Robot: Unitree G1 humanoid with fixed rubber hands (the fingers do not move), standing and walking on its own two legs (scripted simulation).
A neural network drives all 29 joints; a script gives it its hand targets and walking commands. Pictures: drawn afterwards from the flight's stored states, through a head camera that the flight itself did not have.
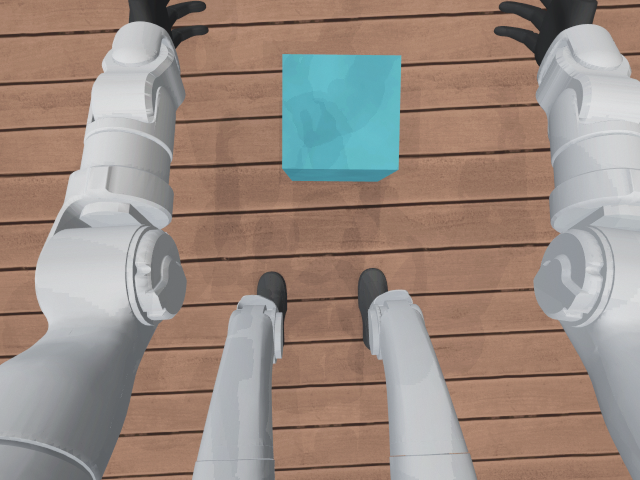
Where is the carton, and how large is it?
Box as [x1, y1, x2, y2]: [282, 54, 400, 181]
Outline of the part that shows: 282,54 282,168 292,180 377,181 398,169 400,55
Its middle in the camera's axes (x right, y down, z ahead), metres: +0.04 -0.24 +0.81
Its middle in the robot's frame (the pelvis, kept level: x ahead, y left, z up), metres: +0.55 -0.04 -0.53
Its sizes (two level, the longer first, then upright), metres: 0.210 0.200 0.250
